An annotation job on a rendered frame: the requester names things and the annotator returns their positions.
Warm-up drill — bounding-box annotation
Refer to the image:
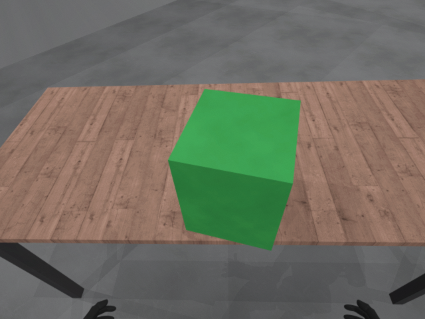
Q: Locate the carton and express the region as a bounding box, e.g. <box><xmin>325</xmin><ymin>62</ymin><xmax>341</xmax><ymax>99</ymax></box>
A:
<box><xmin>168</xmin><ymin>89</ymin><xmax>301</xmax><ymax>251</ymax></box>

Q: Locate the table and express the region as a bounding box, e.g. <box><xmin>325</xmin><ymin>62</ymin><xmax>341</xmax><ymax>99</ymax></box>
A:
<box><xmin>0</xmin><ymin>79</ymin><xmax>425</xmax><ymax>304</ymax></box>

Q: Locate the left robot hand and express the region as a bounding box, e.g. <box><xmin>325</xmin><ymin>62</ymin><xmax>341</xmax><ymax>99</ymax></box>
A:
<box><xmin>83</xmin><ymin>299</ymin><xmax>116</xmax><ymax>319</ymax></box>

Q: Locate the right robot hand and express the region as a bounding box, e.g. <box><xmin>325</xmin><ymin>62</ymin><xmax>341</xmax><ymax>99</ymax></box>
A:
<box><xmin>344</xmin><ymin>300</ymin><xmax>380</xmax><ymax>319</ymax></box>

